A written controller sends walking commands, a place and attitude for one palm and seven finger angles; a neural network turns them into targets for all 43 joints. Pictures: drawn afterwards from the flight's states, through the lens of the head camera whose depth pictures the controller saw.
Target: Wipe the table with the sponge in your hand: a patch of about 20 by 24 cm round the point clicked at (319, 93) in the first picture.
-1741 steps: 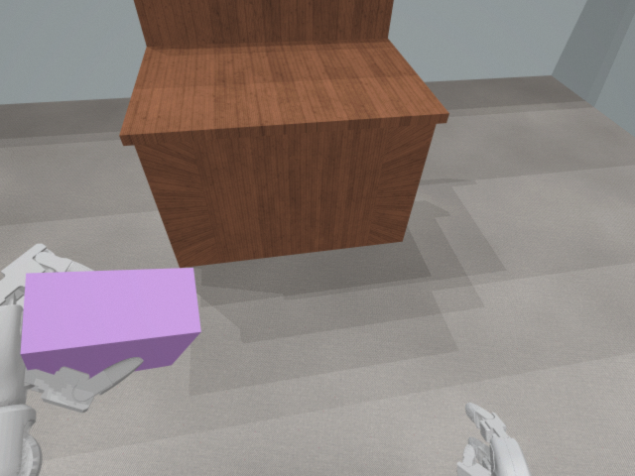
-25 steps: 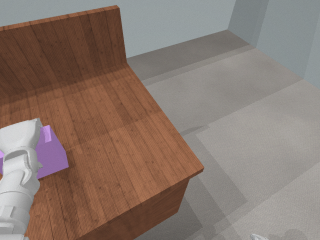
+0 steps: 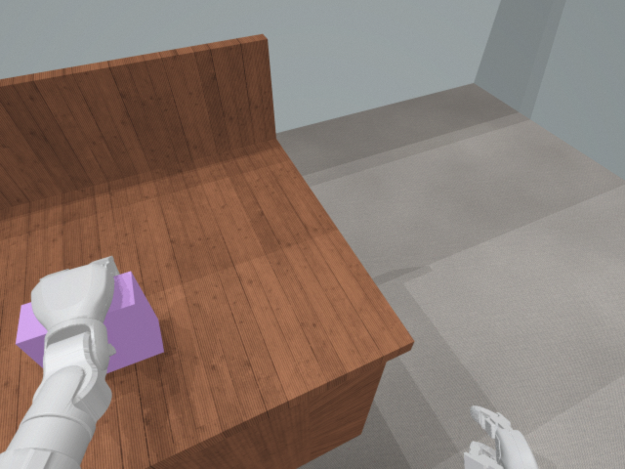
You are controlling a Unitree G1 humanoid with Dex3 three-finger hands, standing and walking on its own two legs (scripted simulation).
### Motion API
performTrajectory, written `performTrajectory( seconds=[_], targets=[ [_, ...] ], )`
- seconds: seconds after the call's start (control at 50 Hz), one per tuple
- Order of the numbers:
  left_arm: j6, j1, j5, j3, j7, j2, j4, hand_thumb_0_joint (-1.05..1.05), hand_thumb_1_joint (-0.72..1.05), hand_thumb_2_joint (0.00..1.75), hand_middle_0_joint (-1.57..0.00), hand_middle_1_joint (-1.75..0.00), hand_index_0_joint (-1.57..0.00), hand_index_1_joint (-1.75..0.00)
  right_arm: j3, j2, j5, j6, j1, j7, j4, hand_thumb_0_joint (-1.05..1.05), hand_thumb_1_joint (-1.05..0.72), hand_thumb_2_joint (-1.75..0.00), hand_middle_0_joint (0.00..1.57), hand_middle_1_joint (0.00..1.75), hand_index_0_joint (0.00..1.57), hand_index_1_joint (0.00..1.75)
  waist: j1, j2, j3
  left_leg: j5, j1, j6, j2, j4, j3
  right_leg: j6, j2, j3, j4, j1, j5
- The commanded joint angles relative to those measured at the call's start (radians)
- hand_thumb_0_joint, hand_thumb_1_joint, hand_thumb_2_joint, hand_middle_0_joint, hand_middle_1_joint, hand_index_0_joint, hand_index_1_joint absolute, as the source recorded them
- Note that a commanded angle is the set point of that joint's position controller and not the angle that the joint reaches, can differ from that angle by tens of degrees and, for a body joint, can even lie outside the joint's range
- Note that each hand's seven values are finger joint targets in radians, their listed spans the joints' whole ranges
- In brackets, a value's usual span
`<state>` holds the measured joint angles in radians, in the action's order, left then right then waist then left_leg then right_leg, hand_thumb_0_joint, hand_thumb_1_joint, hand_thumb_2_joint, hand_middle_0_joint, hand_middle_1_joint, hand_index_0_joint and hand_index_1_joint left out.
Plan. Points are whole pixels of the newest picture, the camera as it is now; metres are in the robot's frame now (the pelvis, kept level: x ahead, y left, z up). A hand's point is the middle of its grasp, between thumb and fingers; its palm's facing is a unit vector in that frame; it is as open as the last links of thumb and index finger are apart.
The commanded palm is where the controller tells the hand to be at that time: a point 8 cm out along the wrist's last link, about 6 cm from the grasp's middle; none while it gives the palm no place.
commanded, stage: wipe back along the first lane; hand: left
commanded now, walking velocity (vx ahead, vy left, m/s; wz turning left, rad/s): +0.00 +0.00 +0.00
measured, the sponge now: (104, 338) +0.28 +0.34 -0.03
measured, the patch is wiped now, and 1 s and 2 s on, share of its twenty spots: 1.00 1.00 1.00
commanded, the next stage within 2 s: lift the sponge slowly off the table in 1.12 s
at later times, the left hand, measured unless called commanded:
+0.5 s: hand (98, 344) +0.25 +0.31 +0.02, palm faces -0.03 -0.03 -1.00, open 10.2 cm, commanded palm +0.20 +0.28 +0.05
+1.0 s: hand (104, 370) +0.22 +0.29 +0.02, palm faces -0.03 -0.04 -1.00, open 10.2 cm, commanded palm +0.18 +0.27 +0.04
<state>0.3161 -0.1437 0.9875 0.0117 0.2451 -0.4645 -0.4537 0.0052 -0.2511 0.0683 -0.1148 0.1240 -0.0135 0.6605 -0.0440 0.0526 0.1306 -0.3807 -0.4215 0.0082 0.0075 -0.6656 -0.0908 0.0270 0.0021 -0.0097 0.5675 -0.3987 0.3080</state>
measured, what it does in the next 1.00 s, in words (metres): stands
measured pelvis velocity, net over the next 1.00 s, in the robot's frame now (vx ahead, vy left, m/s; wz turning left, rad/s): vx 0.00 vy -0.01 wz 0.00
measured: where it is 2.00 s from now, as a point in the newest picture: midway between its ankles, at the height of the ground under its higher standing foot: outside the picture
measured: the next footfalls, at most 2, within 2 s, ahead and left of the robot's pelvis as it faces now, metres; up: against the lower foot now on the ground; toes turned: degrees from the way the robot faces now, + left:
none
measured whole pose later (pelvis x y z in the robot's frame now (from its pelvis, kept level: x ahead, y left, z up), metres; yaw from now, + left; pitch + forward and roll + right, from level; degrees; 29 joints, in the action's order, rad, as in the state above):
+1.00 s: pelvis +0.00 -0.01 +0.00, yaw +0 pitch +4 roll -1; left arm 0.43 0.17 1.00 0.10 0.25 -0.37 -0.11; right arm -0.01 -0.24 0.06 -0.08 0.07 -0.01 0.65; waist -0.09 0.07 0.11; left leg -0.38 -0.31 0.00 0.01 -0.63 -0.08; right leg 0.02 0.00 -0.02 0.57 -0.31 0.33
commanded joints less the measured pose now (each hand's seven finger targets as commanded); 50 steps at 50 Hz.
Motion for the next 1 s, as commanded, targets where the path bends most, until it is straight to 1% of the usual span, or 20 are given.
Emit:
performTrajectory(
  seconds=[0.0,0.06,0.1,0.14,0.16,0.24,0.26,0.34,0.36,0.4,0.46,0.5,0.58,0.66,0.72,0.8,0.86,0.9,0.96,0.98],
  targets=[
    [0.011,0.005,-0.026,-0.008,-0.05,-0.093,0.073,0.0,0.1,1.3,-1.2,-1.6,-1.2,-1.6,0.049,-0.146,0.001,0.049,-0.092,-0.012,-0.133,0.0,-0.9,-0.9,0.2,0.3,0.2,0.3,-0.002,-0.052,0.135,0.393,0.073,0.018,0.015,0.086,0.039,-0.094,-0.045,0.075,-0.033,0.129,-0.351],
    [0.016,0.078,-0.038,-0.007,-0.05,-0.067,0.116,0.0,0.1,1.3,-1.2,-1.6,-1.2,-1.6,0.047,-0.141,0.001,0.057,-0.115,-0.008,-0.142,0.0,-0.9,-0.9,0.2,0.3,0.2,0.3,-0.019,-0.051,0.139,0.425,0.079,0.018,0.012,0.089,0.039,-0.097,-0.044,0.067,-0.034,0.153,-0.391],
    [0.017,0.128,-0.038,-0.01,-0.045,-0.068,0.138,0.0,0.1,1.3,-1.2,-1.6,-1.2,-1.6,0.051,-0.141,-0.001,0.06,-0.106,-0.006,-0.138,0.0,-0.9,-0.9,0.2,0.3,0.2,0.3,-0.016,-0.075,0.149,0.445,0.083,0.018,0.014,0.079,0.042,-0.091,-0.042,0.072,-0.026,0.167,-0.427],
    [0.023,0.159,-0.046,0.025,-0.044,-0.023,0.181,0.0,0.1,1.3,-1.2,-1.6,-1.2,-1.6,0.051,-0.136,0.0,0.065,-0.117,-0.001,-0.144,0.0,-0.9,-0.9,0.2,0.3,0.2,0.3,-0.013,-0.071,0.135,0.439,0.088,0.019,0.014,0.08,0.046,-0.088,-0.042,0.073,-0.029,0.161,-0.427],
    [0.028,0.153,-0.047,-0.002,-0.042,-0.05,0.192,0.0,0.1,1.3,-1.2,-1.6,-1.2,-1.6,0.049,-0.139,0.0,0.066,-0.133,-0.003,-0.144,0.0,-0.9,-0.9,0.2,0.3,0.2,0.3,-0.02,-0.062,0.129,0.438,0.081,0.018,0.01,0.09,0.037,-0.092,-0.043,0.068,-0.031,0.163,-0.41],
    [0.054,0.161,-0.05,0.028,-0.04,-0.026,0.209,0.0,0.1,1.3,-1.2,-1.6,-1.2,-1.6,0.046,-0.138,0.0,0.067,-0.136,-0.007,-0.145,0.0,-0.9,-0.9,0.2,0.3,0.2,0.3,-0.015,-0.094,0.095,0.379,0.077,0.021,0.016,0.1,0.043,-0.088,-0.043,0.074,-0.039,0.157,-0.371],
    [0.057,0.163,-0.057,-0.003,-0.041,-0.051,0.229,0.0,0.1,1.3,-1.2,-1.6,-1.2,-1.6,0.044,-0.137,0.002,0.069,-0.154,-0.011,-0.149,0.0,-0.9,-0.9,0.2,0.3,0.2,0.3,-0.027,-0.08,0.102,0.375,0.077,0.021,0.015,0.109,0.039,-0.091,-0.042,0.066,-0.045,0.169,-0.362],
    [0.065,0.171,-0.045,0.037,-0.051,-0.024,0.226,0.0,0.1,1.3,-1.2,-1.6,-1.2,-1.6,0.041,-0.132,0.002,0.071,-0.151,-0.014,-0.145,0.0,-0.9,-0.9,0.2,0.3,0.2,0.3,-0.021,-0.066,0.08,0.356,0.09,0.022,0.021,0.109,0.046,-0.09,-0.042,0.07,-0.049,0.159,-0.34],
    [0.064,0.19,-0.048,-0.001,-0.05,-0.053,0.235,0.0,0.1,1.3,-1.2,-1.6,-1.2,-1.6,0.04,-0.134,0.001,0.072,-0.161,-0.014,-0.147,0.0,-0.9,-0.9,0.2,0.3,0.2,0.3,-0.034,-0.059,0.085,0.373,0.091,0.02,0.017,0.115,0.039,-0.095,-0.043,0.064,-0.05,0.171,-0.348],
    [0.059,0.2,-0.047,0.043,-0.054,-0.01,0.253,0.0,0.1,1.3,-1.2,-1.6,-1.2,-1.6,0.04,-0.129,0.0,0.074,-0.155,-0.012,-0.15,0.0,-0.9,-0.9,0.2,0.3,0.2,0.3,-0.023,-0.078,0.097,0.375,0.097,0.02,0.018,0.109,0.044,-0.09,-0.042,0.07,-0.045,0.171,-0.361],
    [0.051,0.28,-0.052,0.015,-0.048,-0.014,0.285,0.0,0.1,1.3,-1.2,-1.6,-1.2,-1.6,0.041,-0.126,-0.001,0.083,-0.172,-0.006,-0.159,0.0,-0.9,-0.9,0.2,0.3,0.2,0.3,-0.042,-0.063,0.103,0.402,0.099,0.019,0.016,0.108,0.042,-0.094,-0.042,0.058,-0.043,0.188,-0.394],
    [0.049,0.337,-0.057,0.034,-0.042,0.013,0.312,0.0,0.1,1.3,-1.2,-1.6,-1.2,-1.6,0.042,-0.121,-0.002,0.088,-0.165,0.001,-0.161,0.0,-0.9,-0.9,0.2,0.3,0.2,0.3,-0.037,-0.085,0.117,0.425,0.103,0.018,0.015,0.099,0.048,-0.088,-0.039,0.068,-0.032,0.202,-0.44],
    [0.065,0.391,-0.062,0.054,-0.029,0.043,0.366,0.0,0.1,1.3,-1.2,-1.6,-1.2,-1.6,0.042,-0.117,-0.003,0.087,-0.184,0.006,-0.168,0.0,-0.9,-0.9,0.2,0.3,0.2,0.3,-0.039,-0.091,0.076,0.413,0.102,0.017,0.011,0.106,0.046,-0.086,-0.042,0.07,-0.036,0.187,-0.414],
    [0.092,0.354,-0.069,0.037,-0.015,0.025,0.403,0.0,0.1,1.3,-1.2,-1.6,-1.2,-1.6,0.038,-0.118,0.0,0.084,-0.21,-0.002,-0.168,0.0,-0.9,-0.9,0.2,0.3,0.2,0.3,-0.045,-0.074,0.053,0.356,0.101,0.015,0.008,0.129,0.041,-0.09,-0.046,0.064,-0.049,0.17,-0.334],
    [0.109,0.366,-0.064,0.09,-0.016,0.071,0.39,0.0,0.1,1.3,-1.2,-1.6,-1.2,-1.6,0.036,-0.114,0.001,0.084,-0.212,-0.004,-0.167,0.0,-0.9,-0.9,0.2,0.3,0.2,0.3,-0.041,-0.098,0.044,0.337,0.107,0.017,0.011,0.128,0.046,-0.087,-0.045,0.071,-0.051,0.162,-0.315],
    [0.124,0.383,-0.059,0.103,-0.024,0.076,0.405,0.0,0.1,1.3,-1.2,-1.6,-1.2,-1.6,0.031,-0.11,0.002,0.085,-0.221,-0.004,-0.174,0.0,-0.9,-0.9,0.2,0.3,0.2,0.3,-0.046,-0.093,0.053,0.34,0.111,0.019,0.014,0.131,0.043,-0.09,-0.043,0.068,-0.046,0.177,-0.317],
    [0.124,0.339,-0.052,0.071,-0.032,0.037,0.41,0.0,0.1,1.3,-1.2,-1.6,-1.2,-1.6,0.031,-0.115,0.0,0.082,-0.226,-0.007,-0.169,0.0,-0.9,-0.9,0.2,0.3,0.2,0.3,-0.046,-0.091,0.053,0.336,0.11,0.02,0.014,0.131,0.041,-0.092,-0.045,0.05,-0.051,0.177,-0.325],
    [0.124,0.327,-0.045,0.113,-0.038,0.07,0.395,0.0,0.1,1.3,-1.2,-1.6,-1.2,-1.6,0.026,-0.11,0.001,0.083,-0.216,-0.006,-0.171,0.0,-0.9,-0.9,0.2,0.3,0.2,0.3,-0.037,-0.082,0.033,0.32,0.107,0.02,0.016,0.131,0.044,-0.09,-0.045,0.067,-0.047,0.16,-0.295],
    [0.112,0.318,-0.043,0.045,-0.039,0.008,0.383,0.0,0.1,1.3,-1.2,-1.6,-1.2,-1.6,0.028,-0.118,-0.003,0.085,-0.214,-0.012,-0.165,0.0,-0.9,-0.9,0.2,0.3,0.2,0.3,-0.048,-0.094,0.054,0.324,0.101,0.02,0.018,0.127,0.042,-0.094,-0.046,0.043,-0.049,0.178,-0.324],
    [0.108,0.339,-0.043,0.084,-0.042,0.048,0.381,0.0,0.1,1.3,-1.2,-1.6,-1.2,-1.6,0.028,-0.112,-0.003,0.087,-0.206,-0.012,-0.169,0.0,-0.9,-0.9,0.2,0.3,0.2,0.3,-0.043,-0.088,0.057,0.328,0.107,0.022,0.023,0.121,0.05,-0.089,-0.042,0.055,-0.046,0.18,-0.33]
  ],
)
